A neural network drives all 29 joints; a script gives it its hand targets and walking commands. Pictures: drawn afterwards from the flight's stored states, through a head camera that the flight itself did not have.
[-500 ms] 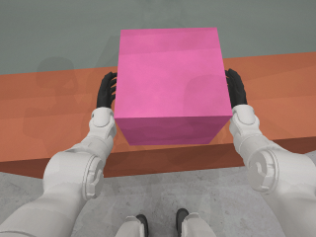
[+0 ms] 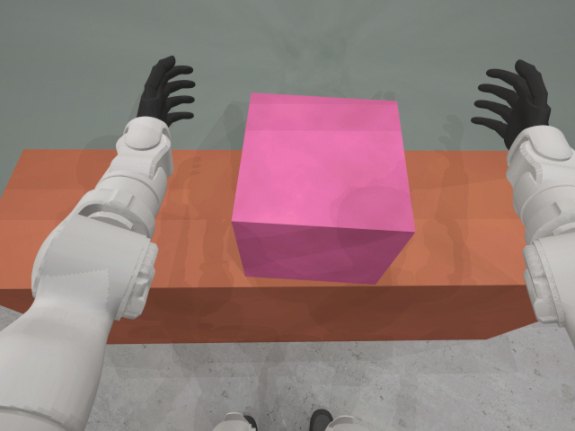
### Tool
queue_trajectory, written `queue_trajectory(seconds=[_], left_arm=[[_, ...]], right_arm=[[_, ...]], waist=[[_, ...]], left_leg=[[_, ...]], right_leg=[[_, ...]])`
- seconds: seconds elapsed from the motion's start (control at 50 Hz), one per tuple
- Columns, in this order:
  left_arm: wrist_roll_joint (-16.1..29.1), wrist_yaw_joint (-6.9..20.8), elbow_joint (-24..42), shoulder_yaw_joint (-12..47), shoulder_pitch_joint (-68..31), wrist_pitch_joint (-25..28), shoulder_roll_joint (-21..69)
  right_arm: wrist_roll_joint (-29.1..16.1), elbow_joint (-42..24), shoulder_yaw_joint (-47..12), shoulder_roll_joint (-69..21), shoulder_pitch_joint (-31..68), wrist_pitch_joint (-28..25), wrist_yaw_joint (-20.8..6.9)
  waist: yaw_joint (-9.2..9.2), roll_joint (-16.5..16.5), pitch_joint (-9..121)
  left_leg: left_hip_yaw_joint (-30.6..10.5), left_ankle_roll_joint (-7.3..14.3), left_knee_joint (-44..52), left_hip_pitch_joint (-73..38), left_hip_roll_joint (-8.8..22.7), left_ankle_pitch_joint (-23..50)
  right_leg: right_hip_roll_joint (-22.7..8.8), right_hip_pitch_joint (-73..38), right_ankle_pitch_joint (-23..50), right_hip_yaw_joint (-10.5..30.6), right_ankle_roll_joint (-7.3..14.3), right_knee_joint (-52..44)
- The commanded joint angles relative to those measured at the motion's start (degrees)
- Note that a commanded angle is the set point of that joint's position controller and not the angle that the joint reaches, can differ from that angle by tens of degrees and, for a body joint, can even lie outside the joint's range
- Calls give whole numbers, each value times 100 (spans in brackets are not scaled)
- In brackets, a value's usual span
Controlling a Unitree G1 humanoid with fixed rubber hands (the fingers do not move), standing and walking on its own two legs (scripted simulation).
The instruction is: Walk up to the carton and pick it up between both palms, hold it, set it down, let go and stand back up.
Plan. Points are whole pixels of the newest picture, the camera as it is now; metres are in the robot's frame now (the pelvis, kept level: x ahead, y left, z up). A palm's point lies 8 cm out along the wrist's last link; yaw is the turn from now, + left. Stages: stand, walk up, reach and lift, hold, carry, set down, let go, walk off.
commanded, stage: set down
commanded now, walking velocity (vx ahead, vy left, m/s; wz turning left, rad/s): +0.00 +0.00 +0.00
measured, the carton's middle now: (316, 193) +0.50 -0.01 -0.06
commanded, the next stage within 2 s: none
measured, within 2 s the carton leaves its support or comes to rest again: neither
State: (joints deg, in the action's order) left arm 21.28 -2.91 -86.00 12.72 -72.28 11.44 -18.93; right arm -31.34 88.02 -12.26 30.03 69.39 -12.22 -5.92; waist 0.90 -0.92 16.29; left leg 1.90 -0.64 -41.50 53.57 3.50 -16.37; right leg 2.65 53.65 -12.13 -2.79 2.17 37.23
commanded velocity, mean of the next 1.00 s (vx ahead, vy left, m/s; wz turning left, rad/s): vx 0.00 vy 0.00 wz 0.00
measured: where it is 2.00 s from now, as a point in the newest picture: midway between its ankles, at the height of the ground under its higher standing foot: outside the picture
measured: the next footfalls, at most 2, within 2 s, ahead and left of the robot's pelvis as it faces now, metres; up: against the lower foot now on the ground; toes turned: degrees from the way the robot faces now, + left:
none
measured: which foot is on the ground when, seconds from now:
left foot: down 0.00-1.00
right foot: down 0.00-1.00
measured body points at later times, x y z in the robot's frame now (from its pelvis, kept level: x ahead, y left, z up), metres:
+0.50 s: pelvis -0.01 -0.01 +0.00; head +0.09 -0.02 +0.44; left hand +0.44 +0.18 +0.05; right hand +0.44 -0.25 +0.04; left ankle +0.01 +0.12 -0.70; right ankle +0.03 -0.09 -0.70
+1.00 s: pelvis +0.00 -0.01 +0.01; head +0.08 +0.00 +0.45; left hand +0.36 +0.19 +0.00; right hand +0.35 -0.23 -0.01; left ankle +0.01 +0.12 -0.70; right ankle +0.03 -0.09 -0.70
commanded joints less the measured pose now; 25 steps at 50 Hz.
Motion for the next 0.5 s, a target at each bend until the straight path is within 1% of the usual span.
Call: queue_trajectory(seconds=[0.0,0.06,0.1,0.16,0.2,0.24,0.3,0.36,0.4,0.44,0.48], left_arm=[[-343,174,826,-154,-1356,319,-156],[-449,117,1421,-438,-1424,587,-332],[-434,12,1877,-611,-1619,730,-460],[-431,-137,2454,-822,-1696,865,-541],[-464,-167,2650,-925,-1519,914,-555],[-537,-140,2694,-1040,-1216,940,-561],[-678,-63,2574,-1237,-699,945,-540],[-766,0,2343,-1374,-247,919,-449],[-781,33,2175,-1406,-19,916,-382],[-776,64,2022,-1405,162,947,-336],[-762,87,1908,-1386,303,1015,-312]], right_arm=[[-109,-514,-8,404,1302,-323,-55],[110,-976,339,512,1186,-561,30],[344,-1421,651,635,1279,-662,106],[728,-2053,1108,764,1389,-731,259],[933,-2379,1299,765,1334,-758,384],[1068,-2607,1375,704,1194,-784,516],[1039,-2758,1278,548,924,-813,664],[808,-2787,1017,351,622,-816,715],[661,-2763,827,221,432,-814,708],[549,-2707,657,100,247,-822,688],[461,-2614,512,-10,63,-848,661]], waist=[[4,272,3147],[1,496,3618],[-49,546,4165],[-206,469,4965],[-306,337,5335],[-366,167,5477],[-354,-124,5277],[-249,-376,4756],[-175,-489,4327],[-108,-542,3890],[-55,-528,3490]], left_leg=[[-137,-262,238,-2577,-190,2791],[-74,-361,303,-2763,-229,2727],[-14,-403,305,-2818,-256,2515],[41,-410,234,-2837,-289,2248],[59,-384,163,-2749,-332,2223],[64,-343,129,-2549,-387,2234],[53,-261,199,-2119,-464,2137],[44,-165,365,-1758,-513,1883],[35,-115,483,-1605,-533,1687],[24,-80,584,-1529,-546,1502],[13,-60,657,-1517,-553,1342]], right_leg=[[-51,-1889,2347,-16,-396,-314],[-45,-1822,2141,-96,-365,-382],[-25,-1927,2088,-132,-383,-349],[2,-2220,2273,-111,-403,-259],[27,-2564,2559,-57,-423,-192],[43,-2997,2839,19,-457,-132],[26,-3592,2979,158,-526,-78],[-18,-3921,2751,299,-590,-101],[-46,-3982,2503,371,-614,-149],[-71,-3943,2237,415,-619,-201],[-95,-3823,1965,440,-606,-248]])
